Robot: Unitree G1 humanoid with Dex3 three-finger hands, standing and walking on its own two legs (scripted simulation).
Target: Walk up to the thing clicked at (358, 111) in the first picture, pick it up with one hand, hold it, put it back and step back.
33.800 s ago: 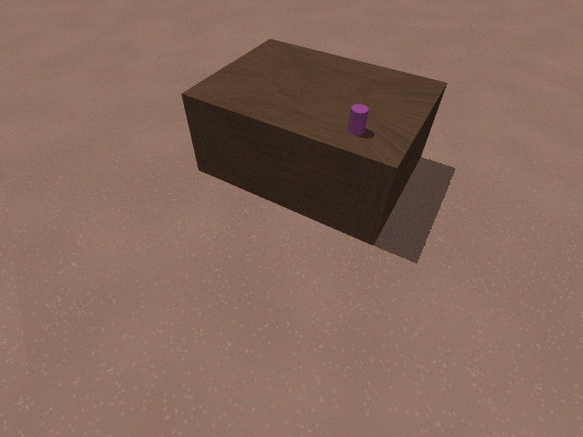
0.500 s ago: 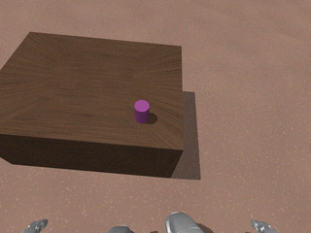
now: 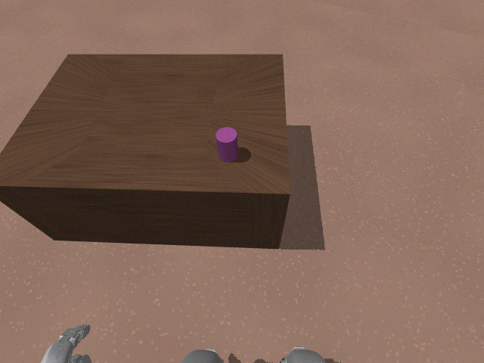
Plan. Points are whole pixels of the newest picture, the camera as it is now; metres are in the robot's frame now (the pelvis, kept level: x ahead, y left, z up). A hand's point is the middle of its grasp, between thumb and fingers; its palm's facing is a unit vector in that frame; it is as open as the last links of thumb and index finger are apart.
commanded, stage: step back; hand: left
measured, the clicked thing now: (227, 145) +0.75 +0.07 -0.26
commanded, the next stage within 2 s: none
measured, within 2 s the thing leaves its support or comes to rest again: neither
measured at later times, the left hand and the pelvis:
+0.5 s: hand out of the picture -0.08 +0.26 -0.14, palm faces -0.08 -0.91 -0.40, open 7.4 cm; pelvis -0.17 +0.00 +0.00, yaw -5 degrees
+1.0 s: hand out of the picture -0.22 +0.28 -0.14, palm faces -0.05 -0.92 -0.38, open 7.4 cm; pelvis -0.33 +0.02 +0.00, yaw -3 degrees
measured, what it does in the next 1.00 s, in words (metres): walks backwards: left foot, then right foot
